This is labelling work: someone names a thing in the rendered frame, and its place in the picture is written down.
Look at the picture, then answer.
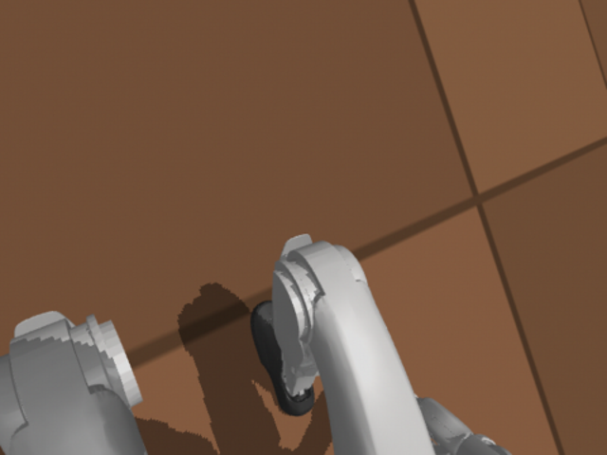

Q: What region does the right robot arm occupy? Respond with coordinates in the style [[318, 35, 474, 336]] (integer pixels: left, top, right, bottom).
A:
[[456, 434, 512, 455]]

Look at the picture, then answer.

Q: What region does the right robot foot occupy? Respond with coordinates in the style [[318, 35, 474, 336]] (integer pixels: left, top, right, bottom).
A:
[[250, 300, 315, 416]]

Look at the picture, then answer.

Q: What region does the right robot hand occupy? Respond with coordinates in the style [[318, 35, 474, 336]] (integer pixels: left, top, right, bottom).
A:
[[414, 394, 474, 455]]

